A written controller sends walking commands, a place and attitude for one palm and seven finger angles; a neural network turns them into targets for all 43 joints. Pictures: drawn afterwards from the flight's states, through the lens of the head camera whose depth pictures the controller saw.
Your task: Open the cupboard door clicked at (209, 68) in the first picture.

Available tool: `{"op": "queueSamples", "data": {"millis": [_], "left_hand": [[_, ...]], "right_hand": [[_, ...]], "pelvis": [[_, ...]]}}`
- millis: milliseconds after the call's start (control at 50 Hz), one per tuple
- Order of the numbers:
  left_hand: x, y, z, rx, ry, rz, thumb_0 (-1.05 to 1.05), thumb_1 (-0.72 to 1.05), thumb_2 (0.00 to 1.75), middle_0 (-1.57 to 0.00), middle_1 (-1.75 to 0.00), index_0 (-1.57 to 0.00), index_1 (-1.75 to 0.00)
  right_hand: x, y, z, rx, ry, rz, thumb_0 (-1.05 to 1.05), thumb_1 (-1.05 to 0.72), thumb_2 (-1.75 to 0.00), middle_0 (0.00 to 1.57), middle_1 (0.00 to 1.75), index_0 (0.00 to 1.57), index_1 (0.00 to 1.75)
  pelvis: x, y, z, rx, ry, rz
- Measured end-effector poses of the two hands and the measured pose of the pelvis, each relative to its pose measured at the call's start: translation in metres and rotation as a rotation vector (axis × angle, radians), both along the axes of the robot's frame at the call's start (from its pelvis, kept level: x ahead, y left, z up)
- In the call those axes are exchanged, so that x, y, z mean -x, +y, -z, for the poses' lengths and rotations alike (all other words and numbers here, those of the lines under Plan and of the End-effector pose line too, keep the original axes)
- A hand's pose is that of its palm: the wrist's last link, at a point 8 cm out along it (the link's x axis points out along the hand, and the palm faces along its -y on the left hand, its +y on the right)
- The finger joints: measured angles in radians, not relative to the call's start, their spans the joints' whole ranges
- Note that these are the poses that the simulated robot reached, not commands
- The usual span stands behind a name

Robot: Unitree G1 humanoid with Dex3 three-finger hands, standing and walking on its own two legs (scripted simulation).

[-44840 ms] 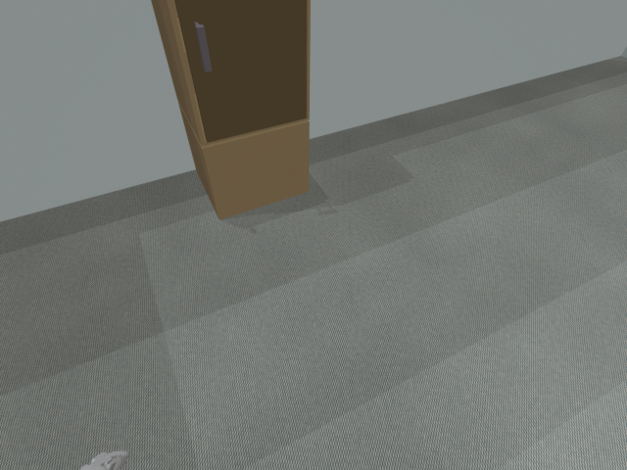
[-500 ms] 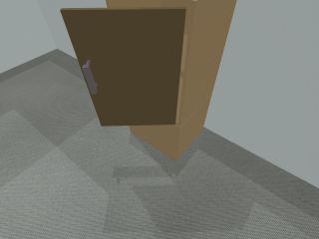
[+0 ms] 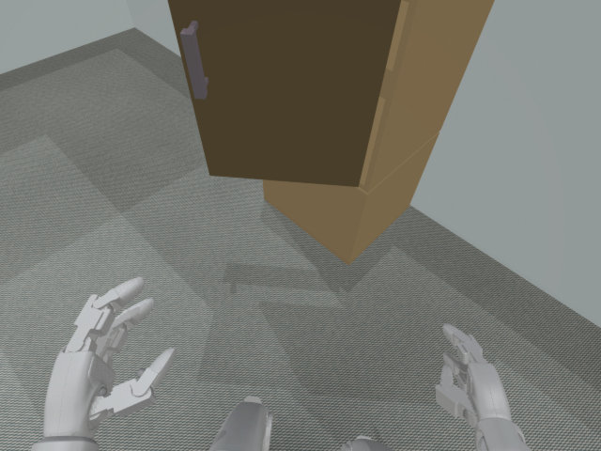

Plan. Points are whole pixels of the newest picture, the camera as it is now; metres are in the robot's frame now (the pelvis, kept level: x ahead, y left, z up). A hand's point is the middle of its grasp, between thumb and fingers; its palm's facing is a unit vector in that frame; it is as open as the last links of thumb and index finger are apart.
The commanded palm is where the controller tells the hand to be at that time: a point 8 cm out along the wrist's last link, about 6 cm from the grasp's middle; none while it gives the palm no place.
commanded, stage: raise the hand with hooked fingers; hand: left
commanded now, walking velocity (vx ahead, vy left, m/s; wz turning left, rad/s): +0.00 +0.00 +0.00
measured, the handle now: (197, 60) +0.76 +0.30 +0.09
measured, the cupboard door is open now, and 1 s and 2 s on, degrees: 39 39 39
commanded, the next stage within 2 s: move the hooked fingers beside the handle in 1.50 s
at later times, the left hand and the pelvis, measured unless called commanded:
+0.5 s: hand (125, 309) +0.25 +0.24 +0.06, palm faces -0.01 -1.00 -0.06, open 12.7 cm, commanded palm +0.23 +0.30 +0.08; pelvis +0.00 +0.03 +0.02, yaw -2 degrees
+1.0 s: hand (69, 253) +0.29 +0.31 +0.11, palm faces +0.05 -1.00 -0.06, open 14.0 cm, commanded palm +0.27 +0.36 +0.11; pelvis +0.00 +0.04 +0.04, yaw -1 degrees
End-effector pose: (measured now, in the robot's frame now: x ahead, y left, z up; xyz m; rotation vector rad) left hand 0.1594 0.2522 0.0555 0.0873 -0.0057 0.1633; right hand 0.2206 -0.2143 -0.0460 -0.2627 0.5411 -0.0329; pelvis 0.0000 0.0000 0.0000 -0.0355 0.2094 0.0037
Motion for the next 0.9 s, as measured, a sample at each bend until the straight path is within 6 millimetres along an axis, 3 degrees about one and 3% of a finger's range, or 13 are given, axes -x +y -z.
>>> {"op": "queueSamples", "data": {"millis": [80, 180, 240, 340, 400, 540, 700, 900], "left_hand": [[-0.03, -0.007, -0.02, -0.015, -0.14, 0.152, 0.02, 0.3, 0.64, -0.24, -0.68, -0.24, -0.68], [-0.069, -0.014, 0.003, 0.062, 0.071, 0.293, 0.01, 0.19, 0.59, -0.25, -0.75, -0.25, -0.76], [-0.071, -0.002, 0.005, 0.1, 0.16, 0.215, 0.01, 0.12, 0.56, -0.26, -0.8, -0.26, -0.8], [-0.063, 0.029, -0.024, 0.032, 0.041, 0.057, 0.01, 0.0, 0.51, -0.27, -0.87, -0.26, -0.88], [-0.065, 0.041, -0.029, -0.015, -0.026, 0.067, 0.01, -0.07, 0.48, -0.27, -0.92, -0.27, -0.92], [-0.076, 0.046, -0.01, 0.048, 0.064, 0.192, 0.0, -0.23, 0.41, -0.28, -1.02, -0.28, -1.03], [-0.087, 0.076, -0.044, 0.015, -0.041, 0.094, 0.0, -0.41, 0.34, -0.3, -1.13, -0.29, -1.14], [-0.102, 0.097, -0.038, 0.046, 0.062, 0.143, -0.01, -0.49, 0.3, -0.3, -1.19, -0.3, -1.19]], "right_hand": [[0.025, 0.015, 0.028, -0.032, 0.079, -0.004, 0.01, -0.9, -0.9, 0.2, 0.3, 0.21, 0.3], [0.069, 0.014, 0.04, -0.06, 0.196, 0.102, 0.01, -0.9, -0.9, 0.21, 0.3, 0.21, 0.3], [0.092, 0.005, 0.031, -0.05, 0.238, 0.181, 0.01, -0.9, -0.9, 0.21, 0.3, 0.21, 0.3], [0.109, -0.012, 0.017, 0.013, 0.261, 0.226, 0.01, -0.9, -0.9, 0.21, 0.3, 0.21, 0.3], [0.108, -0.019, 0.016, 0.055, 0.265, 0.205, 0.01, -0.9, -0.9, 0.21, 0.3, 0.2, 0.3], [0.088, -0.014, 0.003, 0.081, 0.202, 0.2, 0.01, -0.9, -0.9, 0.2, 0.3, 0.2, 0.29], [0.06, 0.015, -0.016, 0.041, 0.121, 0.125, 0.01, -0.9, -0.9, 0.2, 0.3, 0.2, 0.29], [0.058, 0.024, -0.016, 0.036, 0.155, 0.099, 0.01, -0.9, -0.9, 0.21, 0.3, 0.21, 0.3]], "pelvis": [[0.01, 0.004, 0.006, 0.018, 0.015, -0.004], [0.011, 0.01, -0.001, 0.01, 0.013, 0.015], [0.005, 0.014, -0.012, 0.0, 0.004, 0.034], [-0.002, 0.021, -0.021, 0.0, -0.002, 0.04], [-0.001, 0.026, -0.018, 0.008, 0.004, 0.029], [0.001, 0.035, -0.02, 0.019, -0.003, 0.026], [-0.003, 0.04, -0.03, 0.021, -0.028, 0.019], [-0.005, 0.043, -0.036, 0.025, -0.039, 0.016]]}}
